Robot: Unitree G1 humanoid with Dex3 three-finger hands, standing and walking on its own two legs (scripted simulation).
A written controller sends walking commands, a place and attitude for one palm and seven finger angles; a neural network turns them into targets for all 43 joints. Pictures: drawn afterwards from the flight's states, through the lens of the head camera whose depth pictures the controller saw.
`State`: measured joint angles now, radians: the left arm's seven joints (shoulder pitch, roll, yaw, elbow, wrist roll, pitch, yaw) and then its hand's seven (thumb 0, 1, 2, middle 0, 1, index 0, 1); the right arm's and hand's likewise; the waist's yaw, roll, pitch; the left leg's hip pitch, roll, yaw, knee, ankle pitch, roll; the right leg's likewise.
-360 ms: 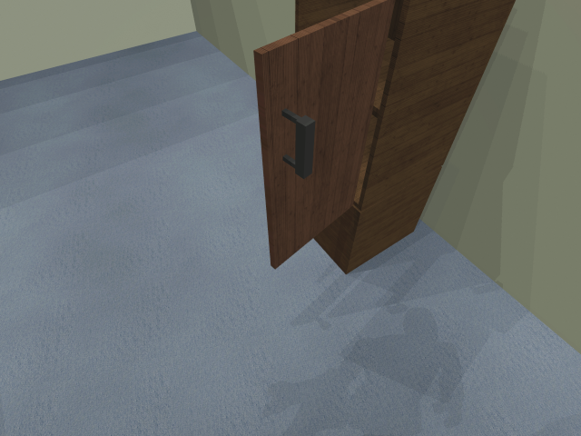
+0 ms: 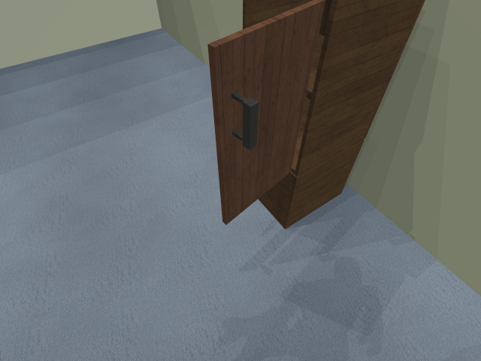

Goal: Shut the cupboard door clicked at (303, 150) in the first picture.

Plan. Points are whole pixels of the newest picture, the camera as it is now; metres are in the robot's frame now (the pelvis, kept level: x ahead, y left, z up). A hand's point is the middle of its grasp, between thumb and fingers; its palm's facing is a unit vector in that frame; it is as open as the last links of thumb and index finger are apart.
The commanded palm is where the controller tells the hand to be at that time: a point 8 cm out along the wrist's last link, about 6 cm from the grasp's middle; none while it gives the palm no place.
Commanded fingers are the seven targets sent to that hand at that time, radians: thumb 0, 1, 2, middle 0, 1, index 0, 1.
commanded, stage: look at it before walking up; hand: left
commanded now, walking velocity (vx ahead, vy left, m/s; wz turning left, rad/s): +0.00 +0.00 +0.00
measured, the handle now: (243, 120) +0.58 +0.03 +0.07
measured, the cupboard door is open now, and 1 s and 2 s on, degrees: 100 100 100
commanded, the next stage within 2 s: walk around to get in front in 0.48 s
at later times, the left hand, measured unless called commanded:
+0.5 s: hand out of the picture +0.05 +0.23 -0.16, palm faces -0.01 -0.95 -0.30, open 7.4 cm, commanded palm none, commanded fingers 0.00 0.90 0.90 -0.20 -0.30 -0.20 -0.30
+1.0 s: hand out of the picture +0.06 +0.18 -0.18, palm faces -0.14 -0.95 -0.27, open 7.4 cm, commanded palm none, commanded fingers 0.00 0.90 0.90 -0.20 -0.30 -0.20 -0.30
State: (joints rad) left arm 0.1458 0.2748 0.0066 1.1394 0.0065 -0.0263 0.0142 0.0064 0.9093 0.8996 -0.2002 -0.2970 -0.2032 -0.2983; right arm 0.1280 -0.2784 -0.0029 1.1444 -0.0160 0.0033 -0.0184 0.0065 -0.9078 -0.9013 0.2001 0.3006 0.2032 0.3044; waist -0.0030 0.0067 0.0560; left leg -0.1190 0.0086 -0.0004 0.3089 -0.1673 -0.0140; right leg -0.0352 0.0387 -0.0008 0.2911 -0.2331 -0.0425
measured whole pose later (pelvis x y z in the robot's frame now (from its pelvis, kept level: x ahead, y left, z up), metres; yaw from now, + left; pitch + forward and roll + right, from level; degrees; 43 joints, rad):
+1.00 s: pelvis -0.03 -0.01 -0.02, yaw -11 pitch -1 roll +2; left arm 0.18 0.21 0.06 1.00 0.02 0.06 -0.02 0.01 0.91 0.90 -0.20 -0.30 -0.20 -0.30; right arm 0.17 -0.21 -0.04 1.01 -0.03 0.03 -0.04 0.01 -0.91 -0.90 0.20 0.30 0.20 0.30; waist 0.03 0.01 0.13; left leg -0.24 0.09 0.17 0.56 -0.29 -0.03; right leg -0.31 0.02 0.00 0.75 -0.44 -0.02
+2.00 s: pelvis -0.05 -0.01 -0.02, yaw -45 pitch +1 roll +1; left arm 0.14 0.24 0.06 0.89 0.03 0.04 0.00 0.01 0.91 0.90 -0.20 -0.30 -0.20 -0.30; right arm 0.17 -0.27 -0.06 0.92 -0.01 0.06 -0.03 0.01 -0.91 -0.90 0.20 0.30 0.20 0.30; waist -0.01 0.00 0.15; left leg -0.46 0.07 0.04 1.04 -0.48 -0.07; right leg -0.34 0.02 0.05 0.59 -0.26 -0.02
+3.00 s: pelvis -0.04 -0.03 -0.01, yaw -82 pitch +1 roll -3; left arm 0.14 0.24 0.08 0.92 0.02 0.06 -0.04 0.01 0.91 0.90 -0.20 -0.30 -0.20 -0.30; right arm 0.21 -0.20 -0.02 0.90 -0.04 0.01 -0.03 0.01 -0.91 -0.90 0.20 0.30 0.21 0.30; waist 0.01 0.00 0.11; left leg -0.22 0.15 0.17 0.52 -0.30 -0.02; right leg -0.43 -0.02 -0.06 0.88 -0.45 0.04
